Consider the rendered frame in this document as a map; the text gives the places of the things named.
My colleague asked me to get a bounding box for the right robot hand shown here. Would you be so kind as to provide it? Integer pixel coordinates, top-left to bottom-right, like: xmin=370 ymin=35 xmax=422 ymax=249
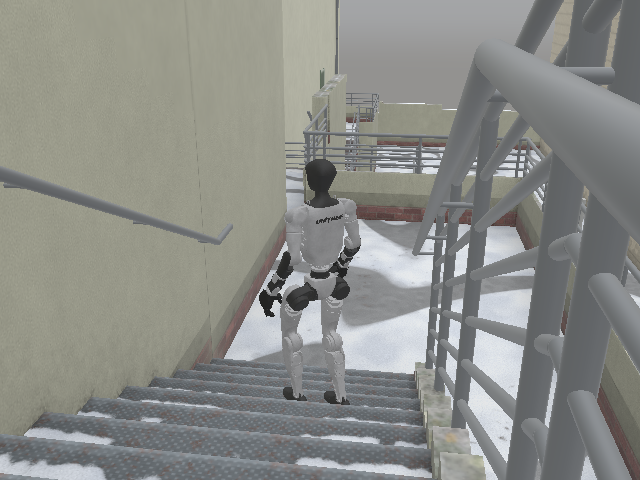
xmin=329 ymin=261 xmax=349 ymax=278

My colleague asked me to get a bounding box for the left robot upper arm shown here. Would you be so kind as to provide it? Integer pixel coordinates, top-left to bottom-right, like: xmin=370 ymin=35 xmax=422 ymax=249
xmin=284 ymin=206 xmax=307 ymax=266

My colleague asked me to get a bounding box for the left robot forearm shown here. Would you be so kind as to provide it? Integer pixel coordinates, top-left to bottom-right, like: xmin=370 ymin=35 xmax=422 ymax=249
xmin=266 ymin=251 xmax=294 ymax=296

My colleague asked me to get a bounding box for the right robot forearm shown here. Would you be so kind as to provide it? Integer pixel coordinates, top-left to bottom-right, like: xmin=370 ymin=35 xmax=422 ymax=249
xmin=337 ymin=238 xmax=361 ymax=268

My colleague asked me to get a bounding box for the left robot foot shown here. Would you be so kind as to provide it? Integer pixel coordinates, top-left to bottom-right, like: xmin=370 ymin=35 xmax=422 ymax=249
xmin=283 ymin=387 xmax=307 ymax=401

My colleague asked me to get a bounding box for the robot torso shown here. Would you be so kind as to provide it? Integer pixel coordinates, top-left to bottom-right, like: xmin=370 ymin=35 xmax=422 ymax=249
xmin=300 ymin=195 xmax=345 ymax=301

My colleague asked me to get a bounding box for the right robot upper arm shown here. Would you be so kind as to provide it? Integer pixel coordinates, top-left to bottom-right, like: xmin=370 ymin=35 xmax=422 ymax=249
xmin=337 ymin=198 xmax=361 ymax=249

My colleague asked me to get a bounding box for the left robot hand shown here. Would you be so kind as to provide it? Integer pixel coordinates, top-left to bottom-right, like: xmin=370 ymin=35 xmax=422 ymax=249
xmin=259 ymin=289 xmax=282 ymax=317

